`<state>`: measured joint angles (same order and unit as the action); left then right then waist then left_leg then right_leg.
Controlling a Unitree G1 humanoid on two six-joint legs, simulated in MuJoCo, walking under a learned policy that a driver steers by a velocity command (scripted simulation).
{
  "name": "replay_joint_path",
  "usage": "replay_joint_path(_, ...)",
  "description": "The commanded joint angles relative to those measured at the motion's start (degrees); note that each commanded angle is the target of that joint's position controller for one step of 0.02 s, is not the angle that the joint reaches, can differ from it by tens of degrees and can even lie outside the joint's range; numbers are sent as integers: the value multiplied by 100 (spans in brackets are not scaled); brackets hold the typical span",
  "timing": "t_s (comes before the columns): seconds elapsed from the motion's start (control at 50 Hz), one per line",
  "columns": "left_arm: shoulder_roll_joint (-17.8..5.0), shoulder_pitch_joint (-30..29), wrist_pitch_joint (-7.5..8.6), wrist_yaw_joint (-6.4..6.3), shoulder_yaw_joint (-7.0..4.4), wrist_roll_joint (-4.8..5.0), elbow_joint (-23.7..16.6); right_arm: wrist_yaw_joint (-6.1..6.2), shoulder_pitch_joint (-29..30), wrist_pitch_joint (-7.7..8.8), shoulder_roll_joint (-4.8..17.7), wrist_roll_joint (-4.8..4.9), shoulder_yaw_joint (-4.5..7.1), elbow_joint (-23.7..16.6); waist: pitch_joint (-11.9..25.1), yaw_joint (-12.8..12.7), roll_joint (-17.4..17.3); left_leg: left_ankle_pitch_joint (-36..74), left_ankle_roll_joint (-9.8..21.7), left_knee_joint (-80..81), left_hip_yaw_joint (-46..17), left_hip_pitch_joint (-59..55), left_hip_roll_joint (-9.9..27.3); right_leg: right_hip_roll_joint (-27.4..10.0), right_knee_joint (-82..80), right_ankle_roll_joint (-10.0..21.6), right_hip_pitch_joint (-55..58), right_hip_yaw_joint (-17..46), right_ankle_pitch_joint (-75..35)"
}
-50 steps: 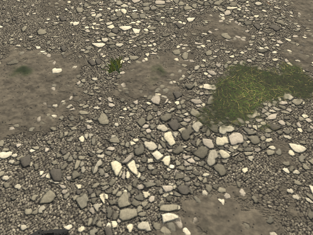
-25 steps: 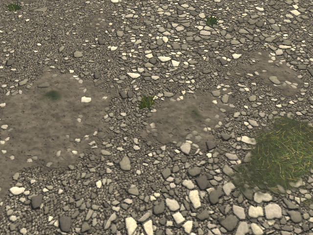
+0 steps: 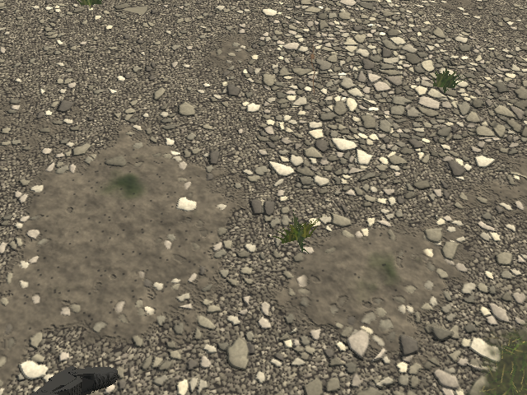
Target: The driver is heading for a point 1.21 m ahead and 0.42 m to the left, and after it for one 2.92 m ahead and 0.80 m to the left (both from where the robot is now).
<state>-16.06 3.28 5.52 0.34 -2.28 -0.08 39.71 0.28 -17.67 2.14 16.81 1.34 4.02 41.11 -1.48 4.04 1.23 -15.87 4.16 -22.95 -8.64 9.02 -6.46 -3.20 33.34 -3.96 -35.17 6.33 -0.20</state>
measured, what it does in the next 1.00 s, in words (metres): walks ahead, turning left: right foot, then left foot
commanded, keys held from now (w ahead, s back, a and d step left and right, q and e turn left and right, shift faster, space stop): w+q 0.92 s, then w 0.08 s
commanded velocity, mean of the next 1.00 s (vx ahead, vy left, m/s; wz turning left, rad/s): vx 0.50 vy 0.00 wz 0.58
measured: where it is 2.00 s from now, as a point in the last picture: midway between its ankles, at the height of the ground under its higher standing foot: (96, 224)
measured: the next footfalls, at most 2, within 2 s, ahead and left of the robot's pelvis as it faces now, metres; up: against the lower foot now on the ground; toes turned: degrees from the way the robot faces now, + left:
right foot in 0.10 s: +0.23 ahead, -0.15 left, +0.00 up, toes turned +8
left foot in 0.62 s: +0.44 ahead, +0.18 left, +0.00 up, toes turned +25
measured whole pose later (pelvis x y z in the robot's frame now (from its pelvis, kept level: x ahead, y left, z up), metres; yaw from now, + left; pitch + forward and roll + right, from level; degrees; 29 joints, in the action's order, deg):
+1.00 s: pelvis +0.51 +0.12 +0.00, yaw +35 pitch +2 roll +0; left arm -16.7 1.5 5.6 1.4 -1.9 -0.2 40.1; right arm 0.6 -20.2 2.3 16.9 1.2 3.9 39.8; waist -1.5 4.5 2.4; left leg -17.1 4.2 -22.6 -8.6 6.8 -6.2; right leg -2.8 32.6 -3.2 -35.3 5.1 -3.4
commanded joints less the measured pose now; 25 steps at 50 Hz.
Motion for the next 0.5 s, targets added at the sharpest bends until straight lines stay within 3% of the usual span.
replay_joint_path(0.02, -647, -389, 157, 55, -196, 63, -481, 51, -180, 10, 884, 19, 250, -284, 313, -62, -745, 829, 737, 215, -1285, 231, 1324, 332, -447, 101, 954, -172, 45)
replay_joint_path(0.06, -766, 47, 220, 63, -286, 79, -385, 56, -42, -7, 820, -3, 241, -341, 362, -368, -903, 808, 583, -201, -1515, 171, 1313, 333, -706, 327, 1523, -228, 342)
replay_joint_path(0.08, -907, 531, 248, 32, -367, 32, -283, 50, -16, 6, 631, -26, 178, -388, 624, -619, -872, 931, 403, -738, -1369, 342, 1079, 179, -808, 512, 2308, -182, 394)
replay_joint_path(0.1, -1213, 1339, 270, -20, -458, -71, -217, 30, -21, 38, 273, -88, 46, -492, 1312, -963, -301, 378, 169, -2236, -876, 937, 728, -756, -773, 890, 3623, 691, 780)
replay_joint_path(0.12, -1696, 1862, 180, -5, -577, -142, -6, 26, -768, 95, -22, 56, -57, -704, 1966, -643, 1662, -1780, -188, -4072, -75, 2887, -1, -2007, -1312, 1834, 5319, 3338, 2130)
replay_joint_path(0.14, -1208, 1807, 152, 26, -484, -7, -53, 44, -750, 96, 572, 105, 37, -561, 1643, -775, 1284, -1733, -278, -4918, -164, 3671, 458, -2113, -1602, 1831, 5211, 3951, 3450)
replay_joint_path(0.16, -872, 1599, 114, -2, -388, 15, -116, 43, -185, 60, 887, 65, 133, -604, 970, -933, 754, -1196, -316, -5194, -85, 3872, 644, -1859, -1652, 1580, 4625, 3070, 3345)
replay_joint_path(0.18, -760, 1337, 73, -14, -331, -32, -144, 50, 109, 27, 853, -2, 142, -663, 608, -863, 392, -783, -350, -5155, 84, 3728, 826, -1611, -1687, 1424, 4006, 2301, 2576)
replay_joint_path(0.2, -625, 1153, 43, -23, -284, -50, -108, 29, 292, 23, 790, -50, 156, -735, 310, -773, 351, -493, -370, -4914, 93, 3623, 971, -1387, -1800, 1385, 3513, 1747, 1933)
replay_joint_path(0.24, -504, 1025, 58, -47, -242, -69, -46, -39, 229, -23, 599, 31, 152, -776, 164, -585, 596, -237, -384, -4635, 187, 3230, 1184, -1135, -2064, 1329, 2981, 993, 1300)
replay_joint_path(0.28, -585, 1048, 95, -47, -274, -28, 57, -61, 299, -80, 420, 34, 114, -838, 96, -543, 544, -101, -441, -4374, 286, 3258, 1251, -1145, -2268, 1425, 2848, 539, 880)
replay_joint_path(0.34, -795, 1103, 100, -60, -348, -48, 210, -74, 578, -105, 324, -10, 69, -939, 48, -565, 325, 420, -543, -3748, 305, 3471, 1319, -1252, -2407, 1528, 2988, 17, 226)
replay_joint_path(0.42, -936, 1140, 28, -84, -371, -15, 362, -194, 1133, -41, 220, -2, 11, -1021, -80, -753, 254, 1490, -485, -2485, 603, 3210, 1253, -1091, -2397, 1337, 3150, -835, -222)
replay_joint_path(0.5, -1123, 1417, -72, -81, -421, 82, 553, -331, 1705, -20, 184, 26, -13, -1226, -296, -918, 237, 1462, -280, -1648, 952, 3005, 1133, -1235, -2293, 1195, 3582, -1232, -470)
